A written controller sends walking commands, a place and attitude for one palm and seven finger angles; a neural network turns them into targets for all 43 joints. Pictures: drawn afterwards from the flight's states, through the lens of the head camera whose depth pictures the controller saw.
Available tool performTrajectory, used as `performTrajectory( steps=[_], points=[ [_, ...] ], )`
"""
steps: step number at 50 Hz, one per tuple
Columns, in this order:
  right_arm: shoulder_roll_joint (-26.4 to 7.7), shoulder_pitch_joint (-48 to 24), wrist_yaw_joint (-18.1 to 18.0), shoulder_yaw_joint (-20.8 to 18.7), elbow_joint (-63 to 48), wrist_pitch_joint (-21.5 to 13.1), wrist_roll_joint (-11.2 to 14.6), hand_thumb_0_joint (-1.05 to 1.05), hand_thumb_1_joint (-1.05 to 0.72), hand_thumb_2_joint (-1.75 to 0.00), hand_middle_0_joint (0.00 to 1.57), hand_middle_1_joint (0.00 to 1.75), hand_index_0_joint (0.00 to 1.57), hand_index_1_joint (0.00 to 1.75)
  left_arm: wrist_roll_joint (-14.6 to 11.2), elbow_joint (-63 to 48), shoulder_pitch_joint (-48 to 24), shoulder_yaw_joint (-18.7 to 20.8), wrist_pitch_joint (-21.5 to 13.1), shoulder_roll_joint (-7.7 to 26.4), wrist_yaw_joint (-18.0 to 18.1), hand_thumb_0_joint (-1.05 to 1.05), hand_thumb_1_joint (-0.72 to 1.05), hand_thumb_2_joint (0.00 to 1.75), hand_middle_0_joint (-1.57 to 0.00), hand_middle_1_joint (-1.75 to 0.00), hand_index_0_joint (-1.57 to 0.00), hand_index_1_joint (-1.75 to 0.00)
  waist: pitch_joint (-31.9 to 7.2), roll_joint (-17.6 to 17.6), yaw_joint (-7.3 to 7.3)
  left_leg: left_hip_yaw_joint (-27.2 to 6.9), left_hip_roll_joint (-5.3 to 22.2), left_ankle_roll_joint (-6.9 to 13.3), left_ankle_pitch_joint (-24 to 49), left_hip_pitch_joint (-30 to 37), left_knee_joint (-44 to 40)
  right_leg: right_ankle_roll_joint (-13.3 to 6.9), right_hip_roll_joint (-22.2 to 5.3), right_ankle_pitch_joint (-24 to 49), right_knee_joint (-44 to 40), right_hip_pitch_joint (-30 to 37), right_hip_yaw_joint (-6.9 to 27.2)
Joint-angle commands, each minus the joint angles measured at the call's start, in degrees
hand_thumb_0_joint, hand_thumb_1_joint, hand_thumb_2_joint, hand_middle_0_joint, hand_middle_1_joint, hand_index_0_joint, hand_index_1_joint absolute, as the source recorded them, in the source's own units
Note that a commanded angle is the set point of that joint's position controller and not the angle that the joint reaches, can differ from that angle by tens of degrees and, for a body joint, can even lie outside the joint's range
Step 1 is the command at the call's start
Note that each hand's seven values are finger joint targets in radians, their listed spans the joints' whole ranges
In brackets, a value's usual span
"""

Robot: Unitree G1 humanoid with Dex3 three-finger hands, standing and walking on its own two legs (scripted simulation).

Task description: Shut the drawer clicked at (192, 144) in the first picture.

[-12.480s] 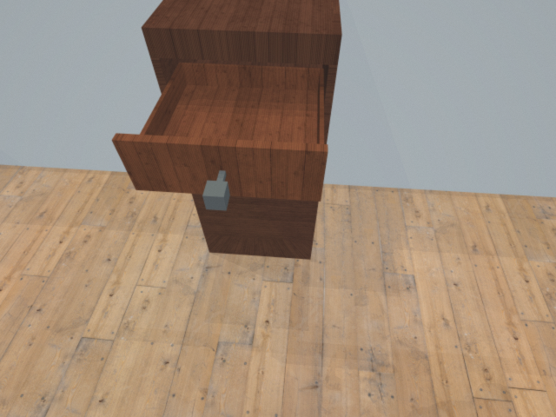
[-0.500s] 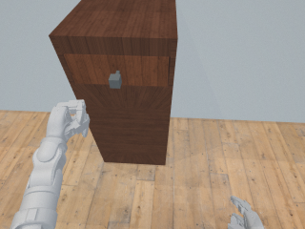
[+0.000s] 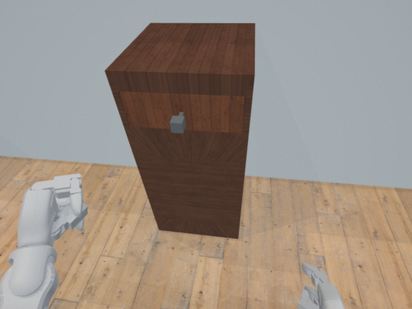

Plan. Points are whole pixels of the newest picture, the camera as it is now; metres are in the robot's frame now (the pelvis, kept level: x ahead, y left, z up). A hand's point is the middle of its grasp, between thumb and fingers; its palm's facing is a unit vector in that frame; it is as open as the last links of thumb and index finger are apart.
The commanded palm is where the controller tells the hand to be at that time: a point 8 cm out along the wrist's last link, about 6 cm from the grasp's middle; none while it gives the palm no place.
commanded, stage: draw the hand back to the body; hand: left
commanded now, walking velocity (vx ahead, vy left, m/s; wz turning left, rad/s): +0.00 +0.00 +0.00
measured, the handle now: (179, 120) +0.64 +0.16 +0.02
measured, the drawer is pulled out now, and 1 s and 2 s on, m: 0.00 0.00 0.00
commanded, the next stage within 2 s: step back with the hand held close in 0.32 s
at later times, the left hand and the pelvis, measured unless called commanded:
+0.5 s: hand (62, 223) +0.19 +0.23 +0.16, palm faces +0.41 -0.82 -0.40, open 3.3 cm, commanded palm +0.13 +0.28 +0.17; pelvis +0.00 -0.01 +0.00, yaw +0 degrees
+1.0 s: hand (30, 254) +0.14 +0.26 +0.16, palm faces +0.34 -0.79 -0.51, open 3.3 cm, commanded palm +0.08 +0.30 +0.17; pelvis -0.05 +0.02 -0.01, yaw +0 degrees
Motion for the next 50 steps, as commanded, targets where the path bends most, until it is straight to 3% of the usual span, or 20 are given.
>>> performTrajectory(
  steps=[1,4,6,7,11,13,16,19,21,22,23,24,25,29,32,35,37,42,46,50],
  points=[
    [-5.8,-9.2,-0.4,-3.2,-9.6,-4.0,-0.4,0.0,-0.9,-0.9,0.2,0.3,0.2,0.3,-0.2,-17.0,-1.2,9.1,-4.1,10.8,0.9,0.0,0.9,0.9,-1.4,-1.6,-1.4,-1.6,-4.2,-1.4,0.98,0.2,0.3,0.9,8.6,-2.2,-4.4,-2.0,1.7,5.2,-4.9,2.1,-0.5],
    [-5.5,-8.7,-0.6,-3.3,-9.9,-5.3,-0.4,0.0,-0.9,-0.9,0.2,0.3,0.2,0.3,-0.1,-22.6,2.8,10.2,-4.8,11.1,1.5,0.0,0.9,0.9,-1.4,-1.6,-1.4,-1.6,-4.6,0.8,1.04,0.0,0.4,0.7,8.7,-1.7,-4.3,-2.1,1.6,5.6,-4.5,2.2,-0.5],
    [-5.7,-8.4,-0.6,-3.4,-9.9,-6.2,-0.5,0.0,-0.9,-0.9,0.2,0.3,0.2,0.3,0.1,-24.3,6.5,11.8,-4.9,12.1,1.8,0.0,0.9,0.9,-1.4,-1.6,-1.4,-1.6,-3.7,-0.6,1.42,-0.1,0.4,0.6,9.2,-1.9,-3.9,-2.0,2.0,5.9,-5.2,1.8,-0.6],
    [-5.7,-8.1,-0.8,-3.5,-10.1,-6.7,-0.4,0.0,-0.9,-0.9,0.2,0.3,0.2,0.3,0.1,-25.9,7.8,12.1,-5.2,12.3,2.0,0.0,0.9,0.9,-1.4,-1.6,-1.4,-1.6,-4.5,0.4,1.32,0.1,0.4,0.7,9.5,-1.5,-3.7,-1.9,1.7,6.3,-4.8,2.3,-0.4],
    [-6.0,-7.3,-1.2,-3.9,-8.3,-7.2,-0.6,0.0,-0.9,-0.9,0.2,0.3,0.2,0.3,0.5,-20.4,5.6,8.9,-4.4,8.8,1.9,0.0,0.9,0.9,-1.4,-1.6,-1.4,-1.6,2.3,-3.5,-0.12,0.4,0.3,1.1,6.6,-2.1,-3.9,-1.6,1.8,2.5,-6.9,-2.5,-0.5],
    [-6.1,-7.1,-1.7,-3.9,-8.0,-7.1,-0.5,0.0,-0.9,-0.9,0.2,0.3,0.2,0.3,0.6,-18.7,4.0,8.8,-4.3,8.7,2.2,0.0,0.9,0.9,-1.4,-1.6,-1.4,-1.6,3.0,-4.3,-0.22,0.6,0.4,1.4,4.8,-1.8,-3.9,-1.4,1.5,0.0,-7.2,-3.4,-0.3],
    [-6.1,-7.2,-1.9,-3.9,-7.8,-7.4,-0.7,0.0,-0.9,-0.9,0.2,0.3,0.2,0.3,0.8,-19.2,3.4,10.0,-4.8,9.9,2.4,0.0,0.9,0.9,-1.4,-1.6,-1.4,-1.6,0.7,-3.2,0.46,0.3,0.1,1.5,5.2,-1.1,-3.9,-1.7,1.4,0.2,-7.0,-1.7,-0.1],
    [-5.7,-7.5,-1.8,-3.8,-8.2,-7.9,-1.0,0.0,-0.9,-0.9,0.2,0.3,0.2,0.3,0.8,-22.1,4.6,10.7,-5.3,10.5,2.7,0.0,0.9,0.9,-1.4,-1.6,-1.4,-1.6,-4.2,-1.7,1.34,0.3,0.0,1.3,8.7,-0.1,-3.7,-1.8,1.1,4.7,-5.2,1.8,-0.2],
    [-5.7,-7.6,-1.7,-3.6,-8.2,-8.4,-1.1,0.0,-0.9,-0.9,0.2,0.3,0.2,0.3,0.9,-23.8,5.2,11.1,-5.3,11.2,2.8,0.0,0.9,0.9,-1.4,-1.6,-1.4,-1.6,-5.7,1.7,1.58,0.2,-0.1,1.0,10.8,0.3,-3.5,-2.0,1.2,7.4,-4.7,3.0,-0.1],
    [-5.4,-7.6,-1.7,-3.4,-8.3,-8.5,-1.1,0.0,-0.9,-0.9,0.2,0.3,0.2,0.3,0.8,-23.9,5.7,11.1,-5.2,11.1,2.9,0.0,0.9,0.9,-1.4,-1.6,-1.4,-1.6,-5.3,1.2,1.64,0.2,0.0,0.9,11.4,-0.1,-3.5,-1.9,1.1,8.4,-4.3,3.2,-0.2],
    [-7.3,-7.2,-1.2,-3.8,-10.5,-6.4,-0.8,0.0,-0.9,-0.9,0.2,0.3,0.2,0.3,0.8,-27.5,0.6,18.1,-7.7,17.2,3.0,0.0,0.9,0.9,-1.4,-1.6,-1.4,-1.6,-0.2,-0.6,-1.62,-0.8,0.5,2.1,8.1,-5.2,-1.8,-2.1,-1.2,10.7,-7.4,-2.9,5.7],
    [-6.5,-6.9,-1.0,-4.1,-9.2,-5.1,-1.0,0.0,-0.9,-0.9,0.2,0.3,0.2,0.3,1.0,-21.6,7.5,15.8,-7.8,13.3,2.6,0.0,0.9,0.9,-1.4,-1.6,-1.4,-1.6,0.1,-3.9,-1.73,-1.4,0.5,2.0,8.3,-5.2,-1.0,-2.3,-2.3,10.6,-7.9,-3.9,5.4],
    [-6.5,-7.3,-0.7,-4.4,-9.7,-4.1,-0.9,0.0,-0.9,-0.9,0.2,0.3,0.2,0.3,1.1,-21.0,9.6,13.9,-7.6,11.7,2.2,0.0,0.9,0.9,-1.4,-1.6,-1.4,-1.6,0.3,-4.6,-1.93,-1.1,0.6,1.9,9.7,-4.7,-0.6,-2.2,-2.5,11.8,-8.2,-4.8,5.5],
    [-7.0,-6.7,-0.4,-5.3,-10.7,-1.7,-0.8,0.0,-0.9,-0.9,0.2,0.3,0.2,0.3,0.9,-20.2,13.5,13.1,-8.5,10.4,1.9,0.0,0.9,0.9,-1.4,-1.6,-1.4,-1.6,-4.4,-2.8,-2.42,-1.1,1.8,1.5,16.8,-4.8,-1.3,-1.5,-2.2,17.3,-4.7,-2.8,2.8],
    [-6.8,-6.7,-0.5,-6.0,-11.7,-0.5,-0.4,0.0,-0.9,-0.9,0.2,0.3,0.2,0.3,0.7,-20.9,16.5,14.8,-9.0,11.7,2.1,0.0,0.9,0.9,-1.4,-1.6,-1.4,-1.6,-9.1,-3.1,-2.16,-1.3,2.5,1.3,24.3,-4.3,-1.6,-0.7,-1.5,22.1,-1.4,-0.1,0.7],
    [-6.7,-7.0,-0.5,-6.4,-13.2,0.5,0.1,0.0,-0.9,-0.9,0.2,0.3,0.2,0.3,0.4,-23.3,18.2,16.1,-9.3,13.1,2.4,0.0,0.9,0.9,-1.4,-1.6,-1.4,-1.6,-12.1,-4.7,-1.94,-1.6,2.9,1.4,26.9,-5.4,-1.2,-0.2,-1.2,24.8,0.8,1.4,0.5],
    [-6.6,-7.2,-0.8,-6.5,-13.7,0.7,0.2,0.0,-0.9,-0.9,0.2,0.3,0.2,0.3,0.4,-25.0,18.8,16.8,-9.8,14.1,2.7,0.0,0.9,0.9,-1.4,-1.6,-1.4,-1.6,-13.1,-3.2,-1.81,-1.9,3.0,1.5,27.1,-6.2,-1.5,0.1,-1.0,24.6,2.0,1.6,0.3],
    [-7.2,-6.4,-1.3,-6.6,-14.5,0.1,0.2,0.0,-0.9,-0.9,0.2,0.3,0.2,0.3,1.1,-28.2,18.3,16.6,-10.5,14.4,3.3,0.0,0.9,0.9,-1.4,-1.6,-1.4,-1.6,-11.7,1.3,-1.98,-3.2,4.2,2.4,21.5,-11.9,-3.1,0.7,0.2,20.7,5.3,2.4,0.3],
    [-7.8,-6.2,-1.4,-6.7,-14.4,-0.8,-0.2,0.0,-0.9,-0.9,0.2,0.3,0.2,0.3,1.8,-27.5,17.4,16.5,-10.9,13.6,3.5,0.0,0.9,0.9,-1.4,-1.6,-1.4,-1.6,-8.0,3.2,-2.02,-4.8,5.6,3.7,9.1,-21.9,-6.0,0.8,0.9,15.5,8.7,4.8,0.9],
    [-7.6,-5.6,-1.3,-6.6,-14.1,-1.6,0.2,0.0,-0.9,-0.9,0.2,0.3,0.2,0.3,2.2,-25.0,16.0,16.1,-11.7,12.4,3.8,0.0,0.9,0.9,-1.4,-1.6,-1.4,-1.6,-3.6,-1.0,-2.75,-5.1,5.2,4.6,-9.9,-30.9,-6.2,0.3,-0.2,9.5,7.8,4.6,3.3]
  ],
)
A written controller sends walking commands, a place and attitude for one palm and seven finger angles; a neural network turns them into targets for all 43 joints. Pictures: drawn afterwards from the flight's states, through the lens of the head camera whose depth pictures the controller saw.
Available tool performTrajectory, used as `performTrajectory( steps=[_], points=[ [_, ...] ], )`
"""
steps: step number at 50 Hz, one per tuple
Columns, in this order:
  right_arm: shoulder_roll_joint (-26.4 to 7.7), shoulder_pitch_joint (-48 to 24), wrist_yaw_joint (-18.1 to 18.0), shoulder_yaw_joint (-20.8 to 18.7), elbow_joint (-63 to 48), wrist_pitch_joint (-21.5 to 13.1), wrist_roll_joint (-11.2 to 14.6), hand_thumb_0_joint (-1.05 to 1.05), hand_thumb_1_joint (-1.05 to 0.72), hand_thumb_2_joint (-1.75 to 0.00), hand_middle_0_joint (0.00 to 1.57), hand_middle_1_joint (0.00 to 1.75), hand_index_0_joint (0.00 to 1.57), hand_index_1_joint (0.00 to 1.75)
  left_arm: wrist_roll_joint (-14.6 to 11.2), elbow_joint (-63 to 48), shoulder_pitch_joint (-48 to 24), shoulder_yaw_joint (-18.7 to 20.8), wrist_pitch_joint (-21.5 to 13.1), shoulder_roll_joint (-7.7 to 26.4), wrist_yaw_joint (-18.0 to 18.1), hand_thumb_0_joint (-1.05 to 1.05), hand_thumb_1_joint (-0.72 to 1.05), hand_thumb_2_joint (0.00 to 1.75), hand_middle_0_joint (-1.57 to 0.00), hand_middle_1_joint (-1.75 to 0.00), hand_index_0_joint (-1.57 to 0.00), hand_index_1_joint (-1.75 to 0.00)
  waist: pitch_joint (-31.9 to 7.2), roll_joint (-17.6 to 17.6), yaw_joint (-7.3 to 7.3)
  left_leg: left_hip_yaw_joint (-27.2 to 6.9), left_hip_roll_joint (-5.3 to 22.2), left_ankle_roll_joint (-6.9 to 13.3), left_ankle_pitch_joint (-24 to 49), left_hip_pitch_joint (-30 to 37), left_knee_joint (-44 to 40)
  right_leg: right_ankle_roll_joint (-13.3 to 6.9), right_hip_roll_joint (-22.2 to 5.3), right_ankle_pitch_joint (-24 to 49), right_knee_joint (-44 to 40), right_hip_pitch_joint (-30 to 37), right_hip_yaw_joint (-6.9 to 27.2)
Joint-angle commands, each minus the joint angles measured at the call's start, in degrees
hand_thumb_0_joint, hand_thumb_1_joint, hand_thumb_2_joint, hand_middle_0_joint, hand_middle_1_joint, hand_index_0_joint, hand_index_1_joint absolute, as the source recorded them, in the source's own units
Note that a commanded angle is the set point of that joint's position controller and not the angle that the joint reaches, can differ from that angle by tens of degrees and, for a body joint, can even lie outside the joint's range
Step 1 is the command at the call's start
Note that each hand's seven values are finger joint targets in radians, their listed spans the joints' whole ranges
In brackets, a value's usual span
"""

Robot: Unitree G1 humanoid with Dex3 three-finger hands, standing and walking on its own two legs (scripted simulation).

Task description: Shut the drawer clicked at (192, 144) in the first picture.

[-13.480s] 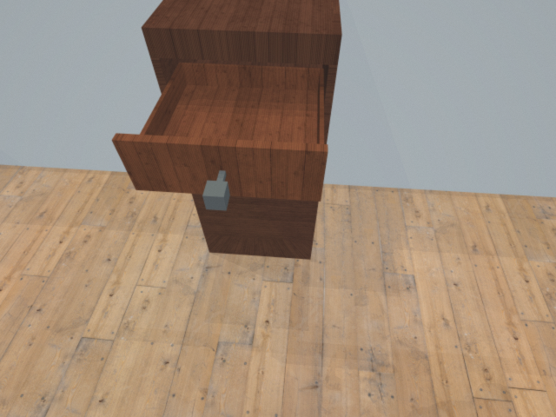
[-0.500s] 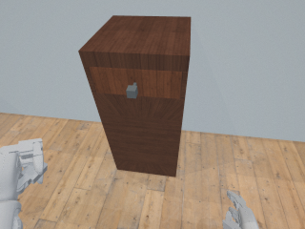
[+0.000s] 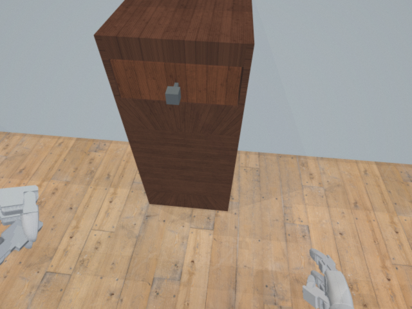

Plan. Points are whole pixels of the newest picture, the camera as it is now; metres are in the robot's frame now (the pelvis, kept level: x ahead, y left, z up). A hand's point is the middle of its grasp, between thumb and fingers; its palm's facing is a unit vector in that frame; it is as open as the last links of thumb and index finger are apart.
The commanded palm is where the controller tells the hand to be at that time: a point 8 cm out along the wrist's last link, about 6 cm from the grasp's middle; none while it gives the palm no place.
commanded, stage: step back with the hand held close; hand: left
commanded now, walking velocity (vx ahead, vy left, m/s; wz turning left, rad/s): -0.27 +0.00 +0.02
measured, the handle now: (174, 91) +0.69 +0.15 +0.03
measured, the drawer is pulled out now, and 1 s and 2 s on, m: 0.00 0.00 0.00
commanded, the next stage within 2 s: stop stepping back and stand still in 0.74 s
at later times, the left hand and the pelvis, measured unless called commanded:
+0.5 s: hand out of the picture +0.10 +0.24 +0.17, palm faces +0.40 -0.76 -0.51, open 3.2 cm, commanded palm +0.03 +0.27 +0.18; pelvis -0.08 -0.01 -0.01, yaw +3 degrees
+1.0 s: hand out of the picture -0.03 +0.27 +0.16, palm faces +0.44 -0.80 -0.40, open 3.2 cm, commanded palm -0.08 +0.30 +0.18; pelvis -0.19 +0.02 -0.01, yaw +4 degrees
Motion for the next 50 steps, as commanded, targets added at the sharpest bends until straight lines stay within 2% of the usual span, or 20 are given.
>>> performTrajectory(
  steps=[1,6,9,11,13,16,20,23,25,26,32,34,36,39,40,41,43,46,48,50],
  points=[
    [-8.2,-4.9,-0.6,-3.3,-8.6,-3.8,-0.1,0.0,-0.9,-0.9,0.2,0.3,0.2,0.3,0.0,-9.5,-1.6,6.9,-4.2,7.6,1.5,0.0,0.9,0.9,-1.4,-1.6,-1.4,-1.6,-4.7,1.6,-0.54,-6.3,6.2,2.8,-15.7,-19.5,-10.4,-1.5,1.0,3.9,0.7,15.7,3.3],
    [-7.7,-3.0,-0.3,-3.5,-7.1,-4.3,-0.5,0.0,-0.9,-0.9,0.2,0.3,0.2,0.3,0.0,-10.8,-3.9,6.1,-5.4,8.3,2.4,0.0,0.9,0.9,-1.4,-1.6,-1.4,-1.6,-4.4,-5.0,-1.49,-3.7,2.0,0.3,-15.4,-6.1,2.4,-4.4,-4.1,-18.5,-12.9,-3.8,8.8],
    [-7.3,-2.6,-0.5,-2.8,-6.4,-4.7,-0.6,0.0,-0.9,-0.9,0.2,0.3,0.2,0.3,-0.2,-11.8,-4.1,5.0,-5.9,7.8,3.2,0.0,0.9,0.9,-1.4,-1.6,-1.4,-1.6,-5.3,-3.1,-2.12,-4.2,2.4,-0.1,-12.1,0.0,2.5,-4.2,-4.3,-19.6,-12.1,-10.2,5.4],
    [-8.2,-3.3,-1.0,-2.8,-6.8,-5.4,-0.7,0.0,-0.9,-0.9,0.2,0.3,0.2,0.3,-0.1,-13.9,-4.4,5.8,-6.4,8.3,3.5,0.0,0.9,0.9,-1.4,-1.6,-1.4,-1.6,-5.0,5.4,-2.07,-10.3,6.5,1.3,-18.5,-7.0,-8.5,-2.3,0.4,-17.9,-4.5,-4.4,1.8],
    [-8.8,-4.5,-1.4,-2.8,-7.5,-6.5,-0.7,0.0,-0.9,-0.9,0.2,0.3,0.2,0.3,1.4,-14.0,-3.6,7.4,-6.9,7.8,3.7,0.0,0.9,0.9,-1.4,-1.6,-1.4,-1.6,-6.1,17.2,-0.89,-21.8,16.3,6.2,-33.2,-26.7,-23.8,-0.3,7.4,-6.9,19.5,14.2,-0.6],
    [-7.6,-4.0,-0.7,-3.8,-7.4,-7.4,-0.5,0.0,-0.9,-0.9,0.2,0.3,0.2,0.3,1.5,-12.6,-1.7,8.6,-7.3,8.9,3.1,0.0,0.9,0.9,-1.4,-1.6,-1.4,-1.6,-8.2,10.2,-0.32,-18.8,17.1,7.3,-23.5,-24.4,-19.1,-0.9,7.3,-8.8,22.5,14.0,1.8],
    [-7.5,-4.5,0.3,-3.6,-5.7,-8.5,-0.9,0.0,-0.9,-0.9,0.2,0.3,0.2,0.3,0.0,-9.9,3.1,7.0,-7.5,7.2,2.0,0.0,0.9,0.9,-1.4,-1.6,-1.4,-1.6,-3.5,8.9,-0.61,-12.3,11.8,3.5,-19.1,-18.9,-13.2,-2.6,6.0,-9.1,1.0,10.0,0.7],
    [-6.3,-4.2,0.8,-2.9,-3.4,-8.4,-1.2,0.0,-0.9,-0.9,0.2,0.3,0.2,0.3,-1.6,-11.3,0.4,8.3,-9.1,10.2,1.6,0.0,0.9,0.9,-1.4,-1.6,-1.4,-1.6,-5.4,0.3,-1.55,-3.2,5.1,-1.0,0.4,-2.2,-1.7,-4.9,-1.5,8.8,-8.4,-2.5,8.6],
    [-5.0,-2.8,0.7,-2.7,-2.6,-7.4,-0.5,0.0,-0.9,-0.9,0.2,0.3,0.2,0.3,-1.5,-13.3,-2.5,7.9,-9.8,10.7,1.7,0.0,0.9,0.9,-1.4,-1.6,-1.4,-1.6,-17.7,-6.8,-1.95,3.1,3.3,-1.4,19.1,9.2,4.2,2.3,-3.9,47.5,-5.6,2.5,6.9],
    [-5.5,-3.6,0.3,-3.1,-3.3,-7.3,0.2,0.0,-0.9,-0.9,0.2,0.3,0.2,0.3,-1.7,-14.5,-3.3,8.3,-9.3,12.0,1.7,0.0,0.9,0.9,-1.4,-1.6,-1.4,-1.6,-20.9,-13.3,-1.37,3.1,2.5,-1.1,14.9,8.6,5.3,5.1,-3.7,56.0,-3.3,6.1,5.0],
    [-6.9,-6.2,-0.1,-3.1,-5.4,-5.8,-0.3,0.0,-0.9,-0.9,0.2,0.3,0.2,0.3,-2.6,-11.7,1.4,9.5,-7.7,11.8,0.2,0.0,0.9,0.9,-1.4,-1.6,-1.4,-1.6,-14.3,8.2,-0.57,-3.9,10.7,1.8,27.4,13.5,-5.9,1.0,4.7,6.7,1.5,-3.6,1.3],
    [-7.5,-6.0,0.3,-3.5,-5.4,-6.5,-0.7,0.0,-0.9,-0.9,0.2,0.3,0.2,0.3,-3.0,-11.0,0.4,8.8,-7.8,10.5,0.0,0.0,0.9,0.9,-1.4,-1.6,-1.4,-1.6,-12.0,12.4,-0.45,-8.3,14.7,3.4,7.9,3.2,-14.1,-0.4,7.1,-12.0,6.6,1.1,0.9],
    [-8.3,-7.6,0.3,-4.1,-6.0,-6.9,-1.1,0.0,-0.9,-0.9,0.2,0.3,0.2,0.3,-2.5,-10.2,0.5,9.7,-7.5,9.8,0.0,0.0,0.9,0.9,-1.4,-1.6,-1.4,-1.6,-7.7,15.2,0.17,-12.0,17.2,4.3,-19.5,-15.5,-22.8,-2.1,8.4,-14.3,11.0,12.3,0.4],
    [-7.1,-6.7,0.9,-4.4,-6.7,-6.0,-0.4,0.0,-0.9,-0.9,0.2,0.3,0.2,0.3,-3.0,-10.4,2.8,9.5,-6.3,10.2,0.0,0.0,0.9,0.9,-1.4,-1.6,-1.4,-1.6,-7.8,2.5,0.2,-3.9,10.0,-0.5,-19.4,-13.2,-9.5,-5.8,3.5,-20.5,-2.0,5.1,5.2],
    [-5.9,-5.2,1.1,-4.6,-6.4,-5.7,0.3,0.0,-0.9,-0.9,0.2,0.3,0.2,0.3,-2.8,-11.3,2.5,9.2,-6.5,11.5,0.3,0.0,0.9,0.9,-1.4,-1.6,-1.4,-1.6,-7.6,-10.1,-0.31,1.4,2.2,-4.3,-12.0,-0.3,12.3,-9.1,-7.1,-33.0,-18.5,-14.8,20.1],
    [-6.0,-4.9,1.8,-5.2,-5.1,-5.4,0.4,0.0,-0.9,-0.9,0.2,0.3,0.2,0.3,-2.6,-13.7,0.5,8.9,-6.1,12.1,1.0,0.0,0.9,0.9,-1.4,-1.6,-1.4,-1.6,-7.4,-15.2,0.69,-0.8,-2.1,-5.4,-13.0,1.6,32.3,-14.7,-18.1,-32.2,-25.6,-24.0,30.3],
    [-4.7,-4.4,1.8,-4.3,-4.0,-4.6,-0.7,0.0,-0.9,-0.9,0.2,0.3,0.2,0.3,-1.2,-11.7,-0.7,7.4,-4.2,9.8,1.3,0.0,0.9,0.9,-1.4,-1.6,-1.4,-1.6,-5.1,-13.4,-0.81,-3.9,0.6,-4.1,-12.3,-7.4,43.0,-12.8,-15.0,-18.0,-19.9,-20.2,19.5],
    [-4.4,-6.1,-0.1,-2.0,-6.5,-5.4,-0.3,0.0,-0.9,-0.9,0.2,0.3,0.2,0.3,-1.0,-13.1,-6.1,4.6,-3.9,8.6,1.4,0.0,0.9,0.9,-1.4,-1.6,-1.4,-1.6,-3.8,-8.3,-1.46,-1.4,3.8,-2.5,-11.5,0.7,14.4,-7.6,-6.4,-10.9,-10.5,-13.4,7.3],
    [-6.7,-3.0,-1.7,-2.0,-3.7,-7.9,-0.4,0.0,-0.9,-0.9,0.2,0.3,0.2,0.3,-0.7,-12.1,-5.8,4.4,-4.9,7.3,2.6,0.0,0.9,0.9,-1.4,-1.6,-1.4,-1.6,-4.7,7.8,-1.75,-3.1,5.0,-1.3,-7.8,3.9,-11.8,-4.6,-1.7,-8.6,0.3,-5.8,6.5],
    [-6.8,0.3,-1.5,-2.0,-4.6,-10.1,-0.8,0.0,-0.9,-0.9,0.2,0.3,0.2,0.3,1.0,-18.0,-9.8,4.0,-6.2,8.3,3.9,0.0,0.9,0.9,-1.4,-1.6,-1.4,-1.6,-7.2,21.9,-1.07,-18.6,19.1,2.3,4.2,9.9,-14.7,-2.2,2.1,-18.0,17.3,-13.5,1.9]
  ],
)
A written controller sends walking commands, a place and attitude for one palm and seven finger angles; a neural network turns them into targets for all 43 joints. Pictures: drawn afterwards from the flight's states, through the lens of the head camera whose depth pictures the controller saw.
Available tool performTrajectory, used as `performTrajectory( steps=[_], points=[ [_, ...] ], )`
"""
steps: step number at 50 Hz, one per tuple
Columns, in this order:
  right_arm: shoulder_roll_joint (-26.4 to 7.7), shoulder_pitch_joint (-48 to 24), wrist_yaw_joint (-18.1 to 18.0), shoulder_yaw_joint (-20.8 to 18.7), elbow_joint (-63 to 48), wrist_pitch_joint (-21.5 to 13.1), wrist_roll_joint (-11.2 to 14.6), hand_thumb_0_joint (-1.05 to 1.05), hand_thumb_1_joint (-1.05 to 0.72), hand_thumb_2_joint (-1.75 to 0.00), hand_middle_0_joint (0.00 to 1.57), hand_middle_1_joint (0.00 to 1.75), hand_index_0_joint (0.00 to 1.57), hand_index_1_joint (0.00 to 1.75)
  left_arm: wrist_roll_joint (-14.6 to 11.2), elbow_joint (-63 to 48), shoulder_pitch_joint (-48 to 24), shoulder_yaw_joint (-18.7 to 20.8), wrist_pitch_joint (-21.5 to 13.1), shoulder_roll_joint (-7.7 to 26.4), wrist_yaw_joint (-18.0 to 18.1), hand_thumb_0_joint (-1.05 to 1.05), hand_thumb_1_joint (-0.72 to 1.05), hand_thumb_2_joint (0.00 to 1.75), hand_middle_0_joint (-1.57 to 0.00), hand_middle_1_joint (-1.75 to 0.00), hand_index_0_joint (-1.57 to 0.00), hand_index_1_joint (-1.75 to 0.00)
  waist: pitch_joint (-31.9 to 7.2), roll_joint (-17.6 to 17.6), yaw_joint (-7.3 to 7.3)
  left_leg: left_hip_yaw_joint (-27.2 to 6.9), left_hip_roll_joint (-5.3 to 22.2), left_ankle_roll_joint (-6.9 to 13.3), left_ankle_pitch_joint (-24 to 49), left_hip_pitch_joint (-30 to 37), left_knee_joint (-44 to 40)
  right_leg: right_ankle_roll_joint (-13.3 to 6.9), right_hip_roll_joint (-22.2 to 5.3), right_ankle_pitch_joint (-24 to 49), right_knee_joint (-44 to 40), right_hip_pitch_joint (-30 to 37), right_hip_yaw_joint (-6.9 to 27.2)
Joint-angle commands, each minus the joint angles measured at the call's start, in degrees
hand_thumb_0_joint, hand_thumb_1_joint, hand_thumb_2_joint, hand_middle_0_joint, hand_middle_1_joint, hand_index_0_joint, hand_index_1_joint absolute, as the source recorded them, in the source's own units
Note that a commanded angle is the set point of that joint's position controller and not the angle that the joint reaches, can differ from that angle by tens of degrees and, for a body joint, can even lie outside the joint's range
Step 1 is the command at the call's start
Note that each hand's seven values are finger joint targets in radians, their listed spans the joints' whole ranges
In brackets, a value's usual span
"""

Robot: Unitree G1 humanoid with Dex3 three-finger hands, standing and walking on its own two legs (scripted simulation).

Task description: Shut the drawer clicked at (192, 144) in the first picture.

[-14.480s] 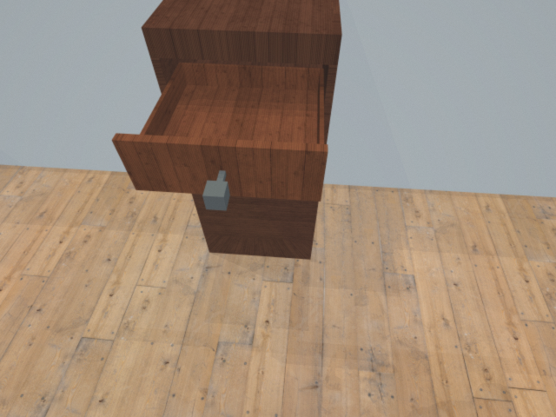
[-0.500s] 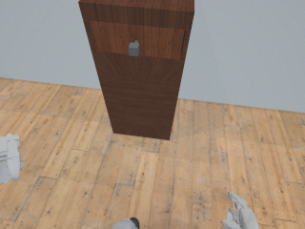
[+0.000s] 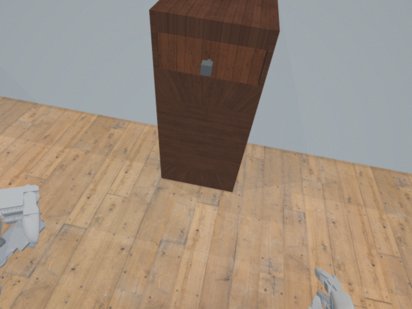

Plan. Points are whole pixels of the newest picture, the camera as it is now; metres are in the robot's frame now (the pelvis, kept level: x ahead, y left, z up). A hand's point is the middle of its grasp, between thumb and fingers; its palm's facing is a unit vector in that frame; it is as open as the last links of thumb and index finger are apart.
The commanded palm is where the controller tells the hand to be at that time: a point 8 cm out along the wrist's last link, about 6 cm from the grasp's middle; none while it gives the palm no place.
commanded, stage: stop stepping back and stand still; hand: left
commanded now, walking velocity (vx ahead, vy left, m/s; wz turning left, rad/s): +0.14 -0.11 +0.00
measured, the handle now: (207, 65) +0.89 +0.07 +0.04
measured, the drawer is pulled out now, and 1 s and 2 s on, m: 0.00 0.00 0.00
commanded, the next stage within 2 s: let the arm hang, fingers relaxed in 0.74 s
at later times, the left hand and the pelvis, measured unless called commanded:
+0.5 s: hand (33, 262) +0.13 +0.23 +0.17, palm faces +0.35 -0.85 -0.40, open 3.3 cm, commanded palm +0.09 +0.27 +0.19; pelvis -0.06 +0.00 +0.01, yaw -3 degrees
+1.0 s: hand out of the picture +0.12 +0.23 -0.06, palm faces +0.06 -0.92 -0.39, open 3.1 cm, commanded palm none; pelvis -0.06 +0.01 +0.00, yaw -1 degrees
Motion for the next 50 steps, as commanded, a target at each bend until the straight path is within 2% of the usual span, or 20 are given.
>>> performTrajectory(
  steps=[1,2,3,6,12,13,15,16,18,21,24,27,28,33,36,41,42,44,47,50],
  points=[
    [-6.2,-3.8,-1.4,-2.4,-7.5,-6.6,-0.3,0.0,-0.9,-0.9,0.2,0.3,0.2,0.3,1.1,-13.6,-9.5,5.4,-4.4,11.0,3.0,0.0,0.9,0.9,-1.4,-1.6,-1.4,-1.6,-2.1,15.9,-1.79,-18.4,18.0,5.7,19.8,13.3,-17.4,-0.9,-0.6,-15.0,17.1,-10.5,0.2],
    [-5.3,-3.2,-1.0,-2.7,-6.7,-7.3,-0.3,0.0,-0.9,-0.9,0.2,0.3,0.2,0.3,-0.3,-11.0,-5.9,7.3,-4.3,10.5,2.6,0.0,0.9,0.9,-1.4,-1.6,-1.4,-1.6,-5.0,10.6,-1.72,-15.7,16.1,6.2,25.6,16.4,-16.3,-0.7,0.1,-13.6,17.5,-10.9,-0.3],
    [-5.0,-3.9,-0.6,-2.3,-6.6,-7.8,-0.8,0.0,-0.9,-0.9,0.2,0.3,0.2,0.3,-1.0,-16.2,-7.5,7.2,-3.8,11.6,2.1,0.0,0.9,0.9,-1.4,-1.6,-1.4,-1.6,-5.1,16.4,-2.3,-18.7,16.1,4.9,30.3,15.8,-17.0,-0.2,-0.9,-13.6,20.1,-11.2,-0.1],
    [-4.9,-5.6,1.4,-1.6,-6.0,-8.7,-0.5,0.0,-0.9,-0.9,0.2,0.3,0.2,0.3,0.1,-17.6,-3.8,5.8,-2.7,10.0,1.8,0.0,0.9,0.9,-1.4,-1.6,-1.4,-1.6,-2.9,11.0,-1.59,-10.0,13.2,3.6,29.0,10.4,-15.5,-0.6,-1.2,-7.5,13.2,-2.8,-2.2],
    [-5.7,-8.5,0.8,-1.2,-6.5,-3.6,-0.7,0.0,-0.9,-0.9,0.2,0.3,0.2,0.3,0.3,-3.4,1.9,7.0,0.0,9.1,2.4,0.0,0.9,0.9,-1.4,-1.6,-1.4,-1.6,4.4,9.8,-1.89,-5.4,9.1,3.3,-20.8,-15.8,-19.4,-2.8,0.6,-10.5,-3.5,19.7,-6.0],
    [-5.7,-8.7,0.5,-1.6,-6.6,-2.6,-0.6,0.0,-0.9,-0.9,0.2,0.3,0.2,0.3,0.4,-1.8,0.9,7.8,0.2,10.2,2.4,0.0,0.9,0.9,-1.4,-1.6,-1.4,-1.6,5.1,4.4,-1.78,-3.7,6.5,2.5,-19.6,-16.8,-12.6,-4.4,-1.4,-13.7,-8.4,19.1,-1.0],
    [-5.2,-7.9,0.6,-2.1,-6.4,-1.3,-0.7,0.0,-0.9,-0.9,0.2,0.3,0.2,0.3,-0.5,-1.6,-2.3,8.9,0.4,12.3,2.0,0.0,0.9,0.9,-1.4,-1.6,-1.4,-1.6,5.8,-12.2,-1.75,1.3,-0.7,0.6,-7.6,-16.8,11.5,-11.6,-16.4,-26.5,-22.9,10.6,22.9],
    [-5.5,-8.4,0.9,-2.1,-5.9,-1.7,-0.7,0.0,-0.9,-0.9,0.2,0.3,0.2,0.3,-0.7,-2.1,-5.2,9.2,-0.3,12.5,2.2,0.0,0.9,0.9,-1.4,-1.6,-1.4,-1.6,5.9,-12.1,-1.47,0.7,-0.3,0.3,-6.4,-16.1,18.7,-13.1,-20.0,-20.8,-24.2,9.2,25.0],
    [-5.1,-6.5,1.0,-2.2,-4.5,-2.3,-0.2,0.0,-0.9,-0.9,0.2,0.3,0.2,0.3,-0.4,-1.8,-4.8,7.9,-0.8,10.4,2.0,0.0,0.9,0.9,-1.4,-1.6,-1.4,-1.6,-0.2,-7.9,-2.21,-1.1,0.5,0.3,-5.5,-12.9,21.2,-12.6,-18.2,-17.2,-20.3,10.6,20.0],
    [-4.6,-8.5,0.3,-1.7,-5.5,-2.4,-0.4,0.0,-0.9,-0.9,0.2,0.3,0.2,0.3,-0.1,-6.8,-5.4,5.1,-0.8,9.0,1.8,0.0,0.9,0.9,-1.4,-1.6,-1.4,-1.6,1.6,-5.8,-2.3,2.1,1.0,1.0,-2.6,-0.1,8.6,-9.5,-14.0,-22.4,-19.1,-1.1,9.5],
    [-5.2,-7.2,-0.8,-1.6,-5.0,-4.1,-1.0,0.0,-0.9,-0.9,0.2,0.3,0.2,0.3,0.3,-10.2,-5.5,4.2,-1.7,8.8,2.4,0.0,0.9,0.9,-1.4,-1.6,-1.4,-1.6,2.6,1.2,-2.51,3.9,-0.6,1.8,-0.8,7.9,-4.7,-7.2,-10.6,-25.8,-15.5,-4.1,6.6],
    [-7.3,-6.8,-1.0,-1.9,-6.1,-5.1,-1.0,0.0,-0.9,-0.9,0.2,0.3,0.2,0.3,1.0,-14.0,-6.6,5.6,-2.9,9.4,2.9,0.0,0.9,0.9,-1.4,-1.6,-1.4,-1.6,5.8,19.2,-1.91,-18.5,12.7,7.6,-18.5,1.4,-21.7,-2.4,-0.3,-15.8,5.3,-3.5,-1.3],
    [-6.1,-6.8,-0.9,-1.8,-5.6,-5.2,-0.6,0.0,-0.9,-0.9,0.2,0.3,0.2,0.3,1.3,-11.7,-6.6,7.4,-2.8,10.7,3.2,0.0,0.9,0.9,-1.4,-1.6,-1.4,-1.6,5.6,19.8,-1.87,-21.3,15.6,8.8,-22.9,-4.9,-25.2,-1.7,0.4,-13.9,12.7,1.2,-3.1],
    [-5.9,-6.0,0.1,-2.1,-5.8,-5.1,0.1,0.0,-0.9,-0.9,0.2,0.3,0.2,0.3,1.4,-3.6,-2.6,6.6,-1.7,8.2,2.4,0.0,0.9,0.9,-1.4,-1.6,-1.4,-1.6,6.4,7.3,-1.33,-5.6,7.0,3.7,-10.0,-10.2,-13.1,-2.2,-1.0,-6.8,-6.6,13.0,-1.6],
    [-5.4,-6.2,0.9,-2.5,-5.5,-4.2,-0.1,0.0,-0.9,-0.9,0.2,0.3,0.2,0.3,0.0,-1.5,-3.2,6.3,-1.4,8.7,1.7,0.0,0.9,0.9,-1.4,-1.6,-1.4,-1.6,5.1,-7.9,-2.18,1.2,-0.6,0.1,0.2,-7.2,6.7,-8.6,-14.9,-10.1,-20.0,6.4,19.0],
    [-5.1,-7.3,0.8,-1.7,-4.9,-4.1,0.1,0.0,-0.9,-0.9,0.2,0.3,0.2,0.3,-0.3,-4.9,-3.3,5.9,-1.1,8.8,1.6,0.0,0.9,0.9,-1.4,-1.6,-1.4,-1.6,0.9,-4.3,-2.2,0.2,0.6,0.8,6.9,2.6,-4.9,-6.4,-10.9,1.1,-12.3,7.7,7.6],
    [-13.6,-5.4,6.7,-4.9,10.2,-5.2,-0.6,0.0,-0.9,-0.9,0.2,0.3,0.2,0.3,4.8,41.0,-11.4,-14.0,8.1,0.6,-6.4,0.0,0.9,0.9,-1.4,-1.6,-1.4,-1.6,0.8,1.3,-4.98,-5.4,4.3,1.8,28.3,2.3,3.8,-4.9,-10.3,22.5,3.7,0.3,-0.3],
    [-10.4,-4.3,5.6,-3.8,6.4,-0.7,-0.1,0.0,-0.9,-0.9,0.2,0.3,0.2,0.3,3.2,41.1,-7.1,-14.7,13.6,-4.3,-7.3,0.0,0.9,0.9,-1.32,-1.51,-1.32,-1.51,-1.8,7.4,-2.06,-8.2,8.5,4.1,33.4,1.4,-3.0,-2.1,-4.3,6.7,6.8,2.8,-1.1],
    [-10.1,-5.1,4.9,-2.4,5.8,1.0,-1.3,0.0,-0.9,-0.9,0.2,0.3,0.2,0.3,3.2,48.1,-14.0,-15.1,13.6,-2.7,-7.2,0.0,0.9,0.9,-1.2,-1.38,-1.2,-1.38,-2.7,-1.8,-1.04,-12.9,9.8,6.9,36.3,-2.6,-5.4,-2.2,-2.4,2.8,7.1,7.8,-1.7],
    [-10.0,-5.9,4.5,-2.3,8.2,2.3,-1.3,0.0,-0.9,-0.9,0.2,0.3,0.2,0.3,3.3,59.8,-16.4,-15.5,13.5,0.2,-7.0,0.0,0.9,0.9,-1.08,-1.25,-1.08,-1.25,-4.1,-8.2,-0.33,-6.6,4.0,3.1,26.6,-0.3,-2.7,-4.1,-6.2,16.1,-1.1,12.7,2.4]
  ],
)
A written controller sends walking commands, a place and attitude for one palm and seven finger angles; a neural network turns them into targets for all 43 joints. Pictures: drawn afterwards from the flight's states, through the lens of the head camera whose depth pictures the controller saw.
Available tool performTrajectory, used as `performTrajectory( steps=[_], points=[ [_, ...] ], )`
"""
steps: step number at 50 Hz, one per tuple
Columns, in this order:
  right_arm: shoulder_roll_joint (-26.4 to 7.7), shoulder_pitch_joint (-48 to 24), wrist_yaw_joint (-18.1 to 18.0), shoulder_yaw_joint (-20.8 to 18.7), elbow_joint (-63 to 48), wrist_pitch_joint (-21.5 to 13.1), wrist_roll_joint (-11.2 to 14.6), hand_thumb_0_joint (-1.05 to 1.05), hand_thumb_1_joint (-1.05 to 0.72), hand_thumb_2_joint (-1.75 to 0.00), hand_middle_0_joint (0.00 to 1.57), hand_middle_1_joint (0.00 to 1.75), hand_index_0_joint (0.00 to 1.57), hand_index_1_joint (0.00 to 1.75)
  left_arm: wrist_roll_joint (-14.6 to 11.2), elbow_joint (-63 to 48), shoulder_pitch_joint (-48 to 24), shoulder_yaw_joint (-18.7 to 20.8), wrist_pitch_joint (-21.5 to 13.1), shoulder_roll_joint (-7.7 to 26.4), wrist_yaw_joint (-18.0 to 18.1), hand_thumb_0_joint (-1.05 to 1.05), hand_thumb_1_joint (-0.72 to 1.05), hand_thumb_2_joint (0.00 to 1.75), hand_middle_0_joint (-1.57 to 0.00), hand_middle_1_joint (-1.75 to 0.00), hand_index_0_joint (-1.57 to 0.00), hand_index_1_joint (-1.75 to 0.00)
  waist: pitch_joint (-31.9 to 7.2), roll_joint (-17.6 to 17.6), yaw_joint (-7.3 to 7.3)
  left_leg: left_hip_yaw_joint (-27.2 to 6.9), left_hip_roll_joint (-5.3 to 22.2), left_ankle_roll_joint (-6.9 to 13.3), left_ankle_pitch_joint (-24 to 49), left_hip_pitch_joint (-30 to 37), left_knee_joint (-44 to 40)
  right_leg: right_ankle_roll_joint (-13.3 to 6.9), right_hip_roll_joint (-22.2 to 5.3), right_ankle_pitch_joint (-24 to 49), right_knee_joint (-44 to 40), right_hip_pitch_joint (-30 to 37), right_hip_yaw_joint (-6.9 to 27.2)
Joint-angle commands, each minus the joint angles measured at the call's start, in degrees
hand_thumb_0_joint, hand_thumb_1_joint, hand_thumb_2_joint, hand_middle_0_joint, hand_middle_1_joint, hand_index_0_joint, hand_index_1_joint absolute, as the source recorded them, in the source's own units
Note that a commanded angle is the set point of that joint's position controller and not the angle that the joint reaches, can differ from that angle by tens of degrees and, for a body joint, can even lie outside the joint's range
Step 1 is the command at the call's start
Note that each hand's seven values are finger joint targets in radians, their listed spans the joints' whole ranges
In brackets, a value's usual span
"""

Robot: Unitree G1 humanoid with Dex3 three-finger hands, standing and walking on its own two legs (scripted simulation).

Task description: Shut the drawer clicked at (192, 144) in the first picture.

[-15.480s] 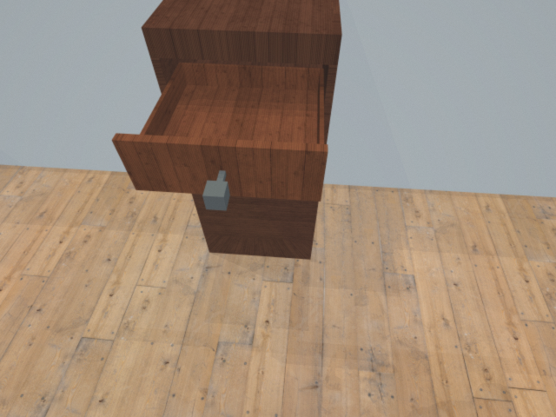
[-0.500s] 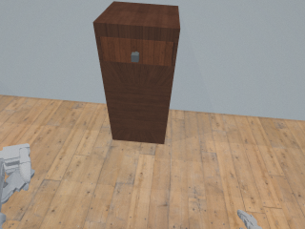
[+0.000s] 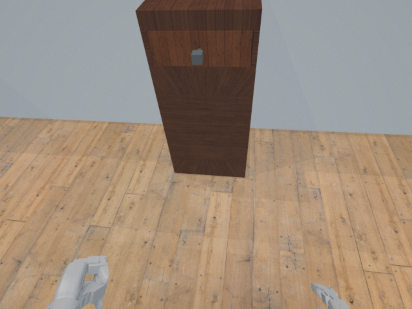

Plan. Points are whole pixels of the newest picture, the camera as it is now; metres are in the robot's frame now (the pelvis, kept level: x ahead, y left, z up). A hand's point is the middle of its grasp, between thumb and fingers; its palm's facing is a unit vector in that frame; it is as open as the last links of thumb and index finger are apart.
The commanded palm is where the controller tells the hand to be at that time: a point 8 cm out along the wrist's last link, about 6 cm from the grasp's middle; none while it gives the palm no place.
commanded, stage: let the arm hang, fingers relaxed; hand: left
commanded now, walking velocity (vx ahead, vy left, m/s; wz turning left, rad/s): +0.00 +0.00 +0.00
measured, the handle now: (198, 54) +0.95 +0.08 +0.04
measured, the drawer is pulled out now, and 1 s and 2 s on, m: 0.00 0.00 0.00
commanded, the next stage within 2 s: look to check the result in 0.94 s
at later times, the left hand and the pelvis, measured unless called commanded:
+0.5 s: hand out of the picture -0.01 +0.22 -0.14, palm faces +0.00 -0.96 -0.29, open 6.2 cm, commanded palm none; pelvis -0.01 +0.00 +0.02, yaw +0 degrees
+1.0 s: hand out of the picture +0.06 +0.20 -0.14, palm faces -0.01 -0.97 -0.25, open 7.4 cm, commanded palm none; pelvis +0.01 +0.00 +0.02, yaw -1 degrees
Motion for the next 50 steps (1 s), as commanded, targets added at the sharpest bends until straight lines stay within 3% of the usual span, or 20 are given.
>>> performTrajectory(
  steps=[1,3,5,8,10,12,15,22,29,35,46,50],
  points=[
    [-7.2,0.6,-0.9,-2.5,-3.6,0.1,0.0,0.0,-0.9,-0.9,0.2,0.3,0.2,0.3,-0.3,8.0,1.2,-0.4,-2.3,8.2,-0.4,0.0,0.9,0.9,-1.04,-1.21,-1.04,-1.21,-7.7,-13.5,0.73,-5.9,5.2,0.6,17.9,3.4,-4.9,-3.2,-6.4,23.6,-9.8,10.0,8.3],
    [-4.8,1.4,-0.9,-1.8,-0.8,1.3,-0.1,0.0,-0.9,-0.9,0.2,0.3,0.2,0.3,-0.9,14.3,-1.7,-1.6,-2.1,7.9,-0.5,0.0,0.9,0.9,-0.96,-1.12,-0.96,-1.12,-4.8,-7.3,-0.53,-4.5,4.0,-0.2,10.7,6.8,-6.4,-4.4,-7.8,16.4,-13.7,5.4,9.7],
    [-3.8,1.1,-0.9,-1.2,1.5,1.9,-0.2,0.0,-0.9,-0.9,0.2,0.3,0.2,0.3,-1.2,19.4,-3.0,-2.5,-1.8,6.8,-0.5,0.0,0.9,0.9,-0.88,-1.04,-0.88,-1.04,-1.7,2.5,-0.38,-6.7,5.6,0.3,7.6,5.9,-11.5,-3.1,-4.9,4.8,-15.5,3.9,8.4],
    [-3.8,1.0,-1.1,-1.5,3.7,2.6,-0.3,0.0,-0.9,-0.9,0.2,0.3,0.2,0.3,-1.4,25.9,-1.4,-2.4,-1.8,6.1,-0.3,0.0,0.9,0.9,-0.76,-0.91,-0.76,-0.91,0.2,7.6,0.74,-8.2,6.5,0.6,-0.8,1.9,-15.6,-2.5,-3.5,-0.4,-18.6,7.2,7.6],
    [-4.3,2.3,-1.2,-1.7,5.5,2.8,-0.3,0.0,-0.9,-0.9,0.2,0.3,0.2,0.3,-1.4,29.1,-2.1,-2.7,-1.8,6.8,-0.5,0.0,0.9,0.9,-0.68,-0.82,-0.68,-0.82,0.6,6.3,0.54,-8.5,6.3,0.5,-4.9,1.3,-17.1,-2.9,-3.5,-2.8,-20.0,7.8,7.6],
    [-4.8,3.9,-1.2,-2.0,6.9,2.8,-0.1,0.0,-0.9,-0.9,0.2,0.3,0.2,0.3,-1.4,31.8,-2.3,-2.7,-2.0,7.1,-0.6,0.0,0.9,0.9,-0.6,-0.73,-0.6,-0.73,-0.3,1.4,0.41,-8.3,6.7,0.7,-4.2,3.1,-16.9,-3.0,-3.9,-3.5,-21.5,7.5,7.5],
    [-5.2,5.8,-1.4,-2.2,9.4,2.6,0.0,0.0,-0.9,-0.9,0.2,0.3,0.2,0.3,-1.5,35.0,-3.1,-2.9,-2.2,7.1,-0.6,0.0,0.9,0.9,-0.48,-0.6,-0.48,-0.6,0.2,-1.8,0.08,-8.2,7.0,0.8,-2.0,5.0,-17.3,-3.1,-4.0,-2.8,-22.2,6.8,7.2],
    [-5.2,7.2,-1.8,-1.9,13.6,2.0,0.3,0.0,-0.9,-0.9,0.2,0.3,0.2,0.3,-1.7,40.6,-2.9,-3.2,-2.6,7.1,-0.3,0.0,0.9,0.9,-0.2,-0.3,-0.2,-0.3,1.5,-3.9,0.36,-7.8,7.8,0.9,3.2,6.6,-18.7,-2.9,-4.3,1.8,-22.0,8.0,6.2],
    [-4.7,7.2,-1.8,-1.8,15.9,2.1,0.1,0.0,-0.9,-0.9,0.2,0.3,0.2,0.3,-1.7,42.6,-3.8,-3.1,-2.4,6.8,-0.1,0.0,0.9,0.9,-0.2,-0.3,-0.2,-0.3,4.3,-2.9,0.42,-7.8,7.8,0.7,1.1,5.9,-20.4,-2.6,-4.1,0.1,-22.3,6.9,6.4],
    [-4.8,6.6,-1.8,-1.9,16.5,1.8,0.0,0.0,-0.9,-0.9,0.2,0.3,0.2,0.3,-1.6,42.8,-5.0,-2.9,-2.5,6.7,-0.1,0.0,0.9,0.9,-0.2,-0.3,-0.2,-0.3,3.4,-2.4,0.56,-7.8,7.9,0.6,2.3,6.0,-20.9,-2.5,-4.1,2.2,-21.8,8.4,6.5],
    [-5.3,5.0,-2.1,-2.0,16.8,1.2,0.3,0.0,-0.9,-0.9,0.2,0.3,0.2,0.3,-1.7,42.8,-6.5,-2.6,-3.2,7.2,0.1,0.0,0.9,0.9,-0.2,-0.3,-0.2,-0.3,-0.3,-2.4,0.45,-6.8,8.3,0.3,12.4,9.9,-19.2,-2.4,-4.6,11.0,-21.4,11.5,6.2],
    [-5.6,4.2,-2.2,-1.9,17.1,1.4,0.3,0.0,-0.9,-0.9,0.2,0.3,0.2,0.3,-1.8,43.2,-7.3,-2.8,-3.2,7.2,0.1,0.0,0.9,0.9,-0.2,-0.3,-0.2,-0.3,0.7,-2.2,0.17,-6.6,8.3,0.0,11.8,10.4,-19.6,-2.4,-4.7,10.9,-22.1,11.1,6.4]
  ],
)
